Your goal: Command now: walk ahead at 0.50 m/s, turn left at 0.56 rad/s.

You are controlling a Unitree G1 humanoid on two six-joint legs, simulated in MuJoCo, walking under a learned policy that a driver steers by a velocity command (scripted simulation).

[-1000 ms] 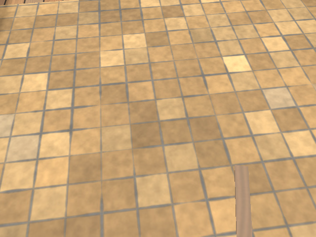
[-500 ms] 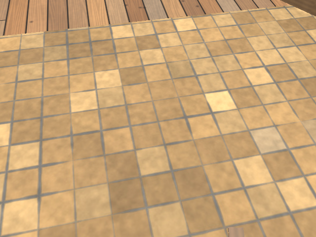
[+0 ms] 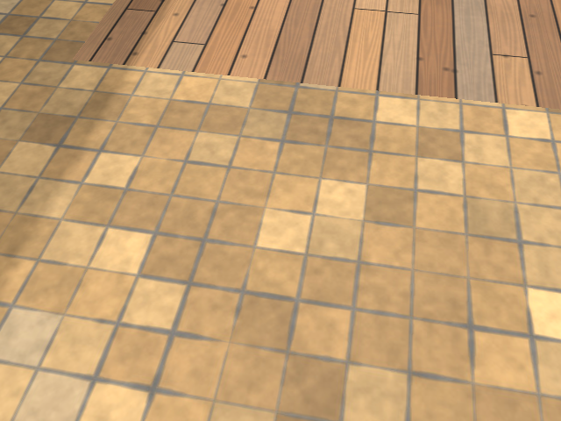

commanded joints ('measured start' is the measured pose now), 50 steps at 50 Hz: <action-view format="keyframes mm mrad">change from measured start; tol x32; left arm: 1 13 143 25 -46 -1 -8 9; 31 -379 70 -13 -216 7 76 -57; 37 93 213 49 -104 28 66 -31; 50 -64 231 46 -164 -24 76 -6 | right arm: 1 -113 -16 10 -93 -3 -11 13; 9 307 -227 -72 -3 -32 -33 -38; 50 126 -103 23 -106 0 -7 -79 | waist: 1 -3 -111 61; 10 -130 163 -339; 50 -41 -91 -110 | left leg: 1 23 -14 59 -121 3 18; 8 554 -176 83 -336 -205 159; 10 987 278 -791 -528 -246 358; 16 554 86 -229 -619 239 171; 29 728 87 43 -704 399 35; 35 838 137 122 -297 1055 8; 37 588 84 152 203 654 9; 38 145 -137 131 585 -383 -40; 39 7 -166 -92 714 -476 -36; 50 82 -53 -47 191 -197 -134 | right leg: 1 -9 -283 67 -92 441 -98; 7 109 -294 -12 368 985 -75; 10 -667 -2 148 1193 -298 46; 27 -718 -58 270 557 295 -11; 35 -413 87 104 351 67 -141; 39 262 -346 981 103 422 -459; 50 -134 -84 464 113 1006 -173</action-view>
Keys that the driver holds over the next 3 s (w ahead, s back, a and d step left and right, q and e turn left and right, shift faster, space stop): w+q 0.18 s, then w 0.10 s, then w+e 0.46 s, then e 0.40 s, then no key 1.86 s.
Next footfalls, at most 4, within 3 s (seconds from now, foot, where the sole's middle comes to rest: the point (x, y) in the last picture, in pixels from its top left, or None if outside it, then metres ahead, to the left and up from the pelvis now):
0.16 left None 0.23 0.10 -0.78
0.74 right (305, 386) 0.56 0.01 -0.78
1.30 left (256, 313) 0.75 0.14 -0.78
1.64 right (321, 371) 0.60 -0.03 -0.78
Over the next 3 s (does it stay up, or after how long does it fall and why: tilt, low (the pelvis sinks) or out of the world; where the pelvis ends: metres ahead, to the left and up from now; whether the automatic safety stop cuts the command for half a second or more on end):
stays up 0.65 0.05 0.00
